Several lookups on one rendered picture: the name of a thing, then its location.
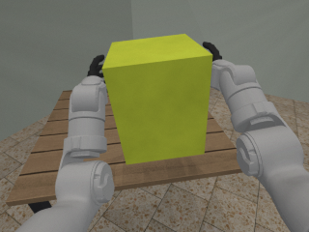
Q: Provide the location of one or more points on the right robot forearm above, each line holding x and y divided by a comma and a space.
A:
245, 98

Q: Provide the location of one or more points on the right robot hand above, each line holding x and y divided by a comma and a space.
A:
214, 51

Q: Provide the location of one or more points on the left robot forearm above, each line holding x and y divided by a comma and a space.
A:
86, 122

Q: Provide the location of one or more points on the left robot upper arm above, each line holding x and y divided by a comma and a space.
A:
81, 188

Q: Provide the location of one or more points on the left robot hand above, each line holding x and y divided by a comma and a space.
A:
95, 67

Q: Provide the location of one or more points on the right robot upper arm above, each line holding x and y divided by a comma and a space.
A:
273, 156

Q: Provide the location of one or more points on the carton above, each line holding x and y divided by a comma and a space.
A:
159, 90

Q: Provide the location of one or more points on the table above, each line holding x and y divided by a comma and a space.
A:
36, 182

